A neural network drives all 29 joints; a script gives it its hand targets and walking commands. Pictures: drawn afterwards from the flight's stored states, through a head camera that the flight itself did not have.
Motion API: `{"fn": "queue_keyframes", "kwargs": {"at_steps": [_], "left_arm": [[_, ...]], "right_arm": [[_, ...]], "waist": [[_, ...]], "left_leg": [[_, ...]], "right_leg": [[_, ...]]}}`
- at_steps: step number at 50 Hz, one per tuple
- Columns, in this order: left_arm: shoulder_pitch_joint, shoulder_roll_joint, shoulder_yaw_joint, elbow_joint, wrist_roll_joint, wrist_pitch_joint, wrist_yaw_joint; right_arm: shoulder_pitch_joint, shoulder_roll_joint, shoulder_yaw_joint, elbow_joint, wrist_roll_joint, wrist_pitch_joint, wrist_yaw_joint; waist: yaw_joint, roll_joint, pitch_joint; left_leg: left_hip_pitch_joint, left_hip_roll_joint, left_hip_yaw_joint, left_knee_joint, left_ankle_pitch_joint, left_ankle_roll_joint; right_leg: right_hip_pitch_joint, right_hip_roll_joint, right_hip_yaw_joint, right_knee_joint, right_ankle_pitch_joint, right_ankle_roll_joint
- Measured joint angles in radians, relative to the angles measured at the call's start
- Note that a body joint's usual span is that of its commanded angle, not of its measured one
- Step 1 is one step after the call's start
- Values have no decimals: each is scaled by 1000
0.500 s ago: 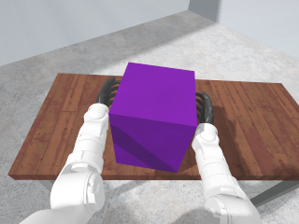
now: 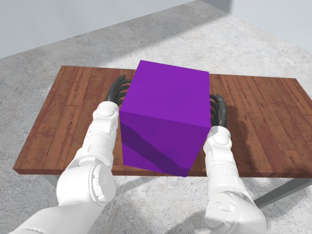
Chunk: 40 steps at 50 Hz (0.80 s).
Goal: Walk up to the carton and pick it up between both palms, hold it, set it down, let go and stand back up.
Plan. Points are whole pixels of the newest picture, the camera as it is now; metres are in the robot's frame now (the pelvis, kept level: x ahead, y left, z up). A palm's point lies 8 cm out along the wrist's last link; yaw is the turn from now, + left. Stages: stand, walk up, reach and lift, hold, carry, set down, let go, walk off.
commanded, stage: set down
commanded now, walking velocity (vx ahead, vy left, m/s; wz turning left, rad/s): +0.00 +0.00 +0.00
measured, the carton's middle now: (163, 120) +0.42 -0.01 +0.02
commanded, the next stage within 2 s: none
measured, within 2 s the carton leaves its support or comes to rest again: neither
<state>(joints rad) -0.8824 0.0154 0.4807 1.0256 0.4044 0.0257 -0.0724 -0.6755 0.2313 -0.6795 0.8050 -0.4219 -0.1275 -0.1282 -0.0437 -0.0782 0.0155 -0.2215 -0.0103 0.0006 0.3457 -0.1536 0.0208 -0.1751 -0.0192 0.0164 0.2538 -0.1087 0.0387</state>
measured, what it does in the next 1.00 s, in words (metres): stands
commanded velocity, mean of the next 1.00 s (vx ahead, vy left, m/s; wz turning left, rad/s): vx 0.00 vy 0.00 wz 0.00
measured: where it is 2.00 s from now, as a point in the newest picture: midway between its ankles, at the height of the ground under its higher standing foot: outside the picture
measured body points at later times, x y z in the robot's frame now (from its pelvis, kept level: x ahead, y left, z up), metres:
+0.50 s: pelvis +0.03 -0.01 +0.00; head +0.04 +0.03 +0.45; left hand +0.45 +0.13 +0.08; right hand +0.39 -0.16 +0.07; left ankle +0.02 +0.10 -0.75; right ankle +0.01 -0.15 -0.75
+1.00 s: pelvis +0.02 +0.00 +0.00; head +0.06 +0.05 +0.45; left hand +0.45 +0.14 +0.07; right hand +0.39 -0.15 +0.07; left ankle +0.02 +0.10 -0.75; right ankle +0.01 -0.15 -0.75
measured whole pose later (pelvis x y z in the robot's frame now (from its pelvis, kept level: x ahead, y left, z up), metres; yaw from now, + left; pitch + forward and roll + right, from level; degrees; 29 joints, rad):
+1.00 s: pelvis +0.02 +0.00 +0.00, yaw +0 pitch +0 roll -1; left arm -0.81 -0.06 0.56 0.84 0.49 -0.01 -0.15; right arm -0.61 0.26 -0.67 0.75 -0.46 -0.26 -0.12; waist -0.03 -0.11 0.09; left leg -0.14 -0.01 0.00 0.33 -0.17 0.02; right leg -0.10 -0.02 0.01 0.24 -0.13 0.04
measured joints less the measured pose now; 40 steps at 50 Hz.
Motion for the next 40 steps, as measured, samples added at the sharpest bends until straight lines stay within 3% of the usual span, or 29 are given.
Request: {"fn": "queue_keyframes", "kwargs": {"at_steps": [9,27,40], "left_arm": [[6,-8,69,1,21,-30,-26],[99,-30,48,-129,43,-39,-77],[58,-55,72,-160,57,-33,-86]], "right_arm": [[-1,15,-14,-13,-45,-11,4],[86,26,71,5,17,-124,-40],[62,23,41,-28,3,-142,-23]], "waist": [[2,5,0],[-3,-16,51],[13,-32,87]], "left_leg": [[25,-1,-3,-31,2,-4],[106,15,-27,-1,-43,-19],[78,10,-20,-17,-17,-11]], "right_leg": [[14,-1,-4,-4,-14,-3],[118,15,-29,-7,-48,-14],[88,10,-23,-25,-19,-10]]}}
